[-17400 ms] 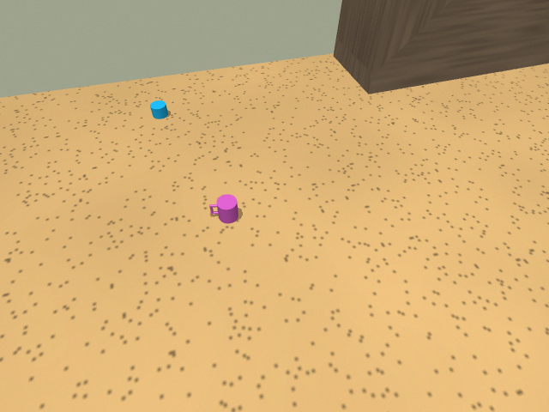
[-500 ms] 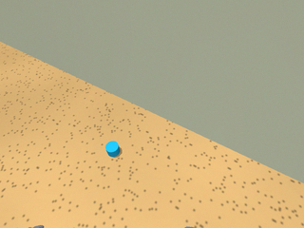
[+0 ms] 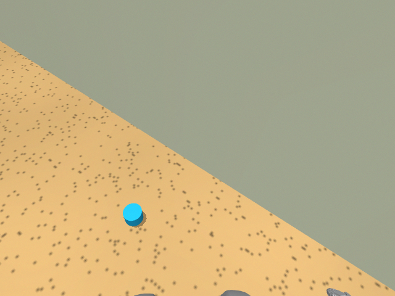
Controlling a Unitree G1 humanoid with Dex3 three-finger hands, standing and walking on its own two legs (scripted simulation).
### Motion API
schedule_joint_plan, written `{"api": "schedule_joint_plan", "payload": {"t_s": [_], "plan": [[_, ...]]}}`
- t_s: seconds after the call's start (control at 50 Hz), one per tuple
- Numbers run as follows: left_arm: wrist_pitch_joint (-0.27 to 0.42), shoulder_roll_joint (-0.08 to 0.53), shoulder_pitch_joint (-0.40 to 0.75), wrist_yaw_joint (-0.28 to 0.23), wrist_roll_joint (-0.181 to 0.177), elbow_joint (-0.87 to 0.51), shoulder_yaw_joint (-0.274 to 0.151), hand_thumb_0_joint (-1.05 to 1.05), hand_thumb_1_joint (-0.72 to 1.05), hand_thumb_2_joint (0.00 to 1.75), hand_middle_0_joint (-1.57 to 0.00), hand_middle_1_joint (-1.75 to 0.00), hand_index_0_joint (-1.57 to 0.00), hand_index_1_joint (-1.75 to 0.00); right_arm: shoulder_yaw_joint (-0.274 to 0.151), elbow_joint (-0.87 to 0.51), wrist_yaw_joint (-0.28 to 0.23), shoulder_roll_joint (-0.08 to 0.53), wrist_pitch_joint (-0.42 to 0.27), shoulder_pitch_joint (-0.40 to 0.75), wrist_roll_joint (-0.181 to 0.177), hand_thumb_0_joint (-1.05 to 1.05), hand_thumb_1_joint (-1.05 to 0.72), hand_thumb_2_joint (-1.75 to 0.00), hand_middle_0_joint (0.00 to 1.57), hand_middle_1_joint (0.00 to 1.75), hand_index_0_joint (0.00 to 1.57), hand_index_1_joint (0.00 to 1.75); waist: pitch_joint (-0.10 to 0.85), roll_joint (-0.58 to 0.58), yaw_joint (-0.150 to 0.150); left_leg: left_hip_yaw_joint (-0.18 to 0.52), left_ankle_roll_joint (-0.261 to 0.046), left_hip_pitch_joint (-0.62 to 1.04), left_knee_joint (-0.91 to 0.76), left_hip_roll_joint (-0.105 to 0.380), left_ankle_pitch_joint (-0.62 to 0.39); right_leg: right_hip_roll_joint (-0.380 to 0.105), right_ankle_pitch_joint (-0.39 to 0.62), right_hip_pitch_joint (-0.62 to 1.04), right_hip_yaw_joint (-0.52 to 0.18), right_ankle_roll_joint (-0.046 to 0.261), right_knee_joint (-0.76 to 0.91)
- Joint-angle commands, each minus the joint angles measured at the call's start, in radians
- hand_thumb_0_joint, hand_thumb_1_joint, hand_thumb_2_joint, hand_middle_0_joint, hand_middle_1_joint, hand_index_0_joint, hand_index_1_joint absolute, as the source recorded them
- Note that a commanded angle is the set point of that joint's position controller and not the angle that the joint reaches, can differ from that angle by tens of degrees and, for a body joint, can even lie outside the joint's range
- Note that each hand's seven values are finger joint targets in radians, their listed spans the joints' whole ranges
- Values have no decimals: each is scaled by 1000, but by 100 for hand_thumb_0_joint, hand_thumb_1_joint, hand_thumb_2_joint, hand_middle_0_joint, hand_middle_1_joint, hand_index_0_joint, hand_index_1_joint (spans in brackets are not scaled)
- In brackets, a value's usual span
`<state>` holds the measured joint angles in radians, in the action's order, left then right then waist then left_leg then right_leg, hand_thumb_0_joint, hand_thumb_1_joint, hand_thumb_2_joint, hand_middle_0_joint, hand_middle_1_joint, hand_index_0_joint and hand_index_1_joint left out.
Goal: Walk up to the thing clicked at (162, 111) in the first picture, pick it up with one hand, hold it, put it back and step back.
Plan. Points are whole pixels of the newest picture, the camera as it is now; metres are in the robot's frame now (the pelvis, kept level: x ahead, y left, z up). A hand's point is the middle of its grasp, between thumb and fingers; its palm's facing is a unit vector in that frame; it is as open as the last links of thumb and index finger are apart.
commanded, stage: walk up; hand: left
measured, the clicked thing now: (133, 214) +0.57 +0.29 -0.73
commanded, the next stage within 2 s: stand in 1.82 s
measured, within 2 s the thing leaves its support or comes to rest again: neither
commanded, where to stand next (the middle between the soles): +0.23 +0.00 m, yaw -1 degrees
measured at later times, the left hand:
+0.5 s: hand (74, 279) +0.17 +0.26 -0.12, palm faces -0.04 -0.88 -0.48, open 7.4 cm
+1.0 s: hand (83, 263) +0.21 +0.26 -0.15, palm faces -0.01 -0.93 -0.36, open 7.4 cm
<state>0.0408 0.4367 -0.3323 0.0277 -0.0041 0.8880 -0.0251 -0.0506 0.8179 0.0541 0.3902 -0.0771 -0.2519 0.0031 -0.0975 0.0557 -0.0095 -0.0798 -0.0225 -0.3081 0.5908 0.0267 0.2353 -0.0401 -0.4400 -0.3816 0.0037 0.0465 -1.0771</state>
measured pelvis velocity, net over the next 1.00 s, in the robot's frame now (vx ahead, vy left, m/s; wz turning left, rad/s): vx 0.14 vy -0.01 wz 0.00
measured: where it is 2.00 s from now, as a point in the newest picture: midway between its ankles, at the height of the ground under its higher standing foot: outside the picture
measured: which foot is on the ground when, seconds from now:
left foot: down 0.00-0.22, up 0.24-0.54, down 0.56-1.00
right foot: up 0.00-0.18, down 0.20-1.00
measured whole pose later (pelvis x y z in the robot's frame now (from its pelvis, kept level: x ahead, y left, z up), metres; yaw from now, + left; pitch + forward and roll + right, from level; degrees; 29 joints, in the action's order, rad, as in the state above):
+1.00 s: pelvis +0.14 -0.01 +0.01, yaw +0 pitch -3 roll -1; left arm 0.03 0.38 -0.12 0.00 -0.01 1.10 0.01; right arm 0.00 1.07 0.03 0.35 0.01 -0.06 0.00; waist -0.08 0.00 -0.02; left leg -0.01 0.02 -0.27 0.56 0.05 0.24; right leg -0.05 -0.25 -0.24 0.04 -0.03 -0.53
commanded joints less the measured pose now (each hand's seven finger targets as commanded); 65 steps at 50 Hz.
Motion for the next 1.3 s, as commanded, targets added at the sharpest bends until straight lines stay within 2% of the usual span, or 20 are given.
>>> {"api": "schedule_joint_plan", "payload": {"t_s": [0.0, 0.06, 0.16, 0.18, 0.2, 0.22, 0.24, 0.34, 0.44, 0.5, 0.52, 0.54, 0.56, 0.58, 0.64, 0.68, 0.7, 0.74, 0.82, 1.28], "plan": [[33, 186, -72, 9, 4, -57, -69, 0, 90, 90, -20, -30, -20, -30, -76, -56, -26, 277, -16, -46, 2, 0, -90, -90, 20, 30, 20, 30, 57, -232, 17, 215, -214, 117, -279, 243, -102, -72, 63, -126, -14, -31, 138], [41, 168, -13, 19, 9, -77, -74, 0, 90, 90, -20, -30, -20, -30, -82, -70, -19, 296, -15, -44, 9, 0, -90, -90, 20, 30, 20, 30, 39, -246, 30, 191, -231, 57, -281, 255, -65, -71, 122, -61, 21, -34, 313], [62, 194, -119, 1, 18, -13, -100, 0, 90, 90, -20, -30, -20, -30, -62, -106, -2, 250, 19, 36, 5, 0, -90, -90, 20, 30, 20, 30, 91, -142, -50, 89, -139, -145, -49, 144, 175, 33, 267, 289, 108, -32, 505], [70, 224, -183, -11, 20, 1, -114, 0, 90, 90, -20, -30, -20, -30, -42, -104, -7, 191, 24, 3, 2, 0, -90, -90, 20, 30, 20, 30, 120, -3, -86, 50, -99, -215, 126, 99, 207, -7, 186, 392, 14, -14, 575], [80, 313, -181, -33, 30, -15, -127, 0, 90, 90, -20, -30, -20, -30, -9, -108, -15, 98, 31, -24, -2, 0, -90, -90, 20, 30, 20, 30, 103, 250, -81, -31, -24, -340, 416, -26, 283, -280, 137, 381, -409, 67, 765], [72, 356, -140, -34, 15, -43, -124, 0, 90, 90, -20, -30, -20, -30, -35, -94, -32, 190, 50, -28, 7, 0, -90, -90, 20, 30, 20, 30, 85, 162, -66, 86, -9, -336, 498, -10, 371, -425, 149, 286, -617, 205, 806], [68, 327, -91, -37, 7, -65, -114, 0, 90, 90, -20, -30, -20, -30, -49, -67, -41, 234, 60, -26, 1, 0, -90, -90, 20, 30, 20, 30, 44, 60, -49, 142, -1, -320, 557, 20, 342, -406, 194, 232, -563, 241, 782], [64, 251, -27, -57, 13, -78, -86, 0, 90, 90, -20, -30, -20, -30, -53, -6, -37, 206, 71, -68, 9, 0, -90, -90, 20, 30, 20, 30, 109, 70, -11, 137, 7, -212, 421, 52, 205, -254, 581, 197, -198, 168, 646], [45, 252, 75, -57, 22, -92, -75, 0, 90, 90, -20, -30, -20, -30, -52, 21, -36, 183, 84, -14, 4, 0, -90, -90, 20, 30, 20, 30, 129, 122, -5, 58, 15, -17, 193, 28, 122, -229, 551, 42, -109, 150, 575], [25, 240, 129, -54, 10, -84, -60, 0, 90, 90, -20, -30, -20, -30, -56, 50, -42, 193, 72, -31, 5, 0, -90, -90, 20, 30, 20, 30, 148, 105, 35, 35, -9, 93, 29, -5, 8, -203, 400, -28, -99, 108, 488], [18, 208, 117, -53, 6, -76, -47, 0, 90, 90, -20, -30, -20, -30, -61, 57, -48, 218, 64, -31, 13, 0, -90, -90, 20, 30, 20, 30, 146, 48, 37, 90, -26, 122, -41, 26, -7, -177, 327, -69, -90, 72, 439], [13, 157, 92, -51, 1, -74, -32, 0, 90, 90, -20, -30, -20, -30, -70, 50, -53, 273, 55, -6, 23, 0, -90, -90, 20, 30, 20, 30, 165, -122, 16, 308, -68, 128, -122, 174, -38, -99, 198, -110, -36, 14, 331], [1, 153, 70, -56, -12, -48, -29, 0, 90, 90, -20, -30, -20, -30, -68, 29, -50, 320, 54, 85, 8, 0, -90, -90, 20, 30, 20, 30, 136, -239, -15, 445, -159, -6, -200, 280, 106, 10, -40, -45, 53, -17, 288], [-4, 191, 77, -59, -1, -4, -44, 0, 90, 90, -20, -30, -20, -30, -64, 36, -44, 307, 58, 128, 4, 0, -90, -90, 20, 30, 20, 30, 108, -216, -12, 435, -193, -117, -205, 280, 168, -8, -79, 64, 22, -23, 265], [13, 189, 67, -51, 4, 56, -43, 0, 90, 90, -20, -30, -20, -30, -20, 59, -42, 213, 70, 198, -4, 0, -90, -90, 20, 30, 20, 30, 85, -149, -46, 209, -57, -133, -77, 116, 129, -54, 122, 134, -44, -6, 527], [19, 237, 164, -49, 12, 48, -47, 0, 90, 90, -20, -30, -20, -30, -13, 97, -41, 208, 71, 145, -4, 0, -90, -90, 20, 30, 20, 30, 89, -106, 10, 177, -23, -44, -49, 70, 154, -128, 99, 46, -161, 29, 595], [18, 225, 194, -47, 10, 50, -39, 0, 90, 90, -20, -30, -20, -30, -15, 115, -42, 216, 69, 136, -2, 0, -90, -90, 20, 30, 20, 30, 103, -123, 21, 191, -32, 3, -77, 85, 139, -117, 125, 31, -131, 23, 575], [16, 188, 186, -46, 2, 80, -23, 0, 90, 90, -20, -30, -20, -30, -10, 129, -41, 219, 63, 182, -3, 0, -90, -90, 20, 30, 20, 30, 95, -155, -8, 227, -49, 8, -119, 117, 94, -60, 160, 59, -61, -4, 558], [18, 178, 202, -44, -3, 128, -19, 0, 90, 90, -20, -30, -20, -30, 2, 165, -43, 207, 57, 205, -8, 0, -90, -90, 20, 30, 20, 30, 137, -126, -10, 198, -43, 32, -130, 120, -66, -64, 301, 158, -49, -14, 577], [3, 150, 316, -36, 9, 210, -14, 0, 90, 90, -20, -30, -20, -30, 1, 274, -40, 179, 69, 254, -3, 0, -90, -90, 20, 30, 20, 30, 125, -40, 4, 134, 3, 174, -277, 97, -71, -110, 289, 208, -72, -34, 787]]}}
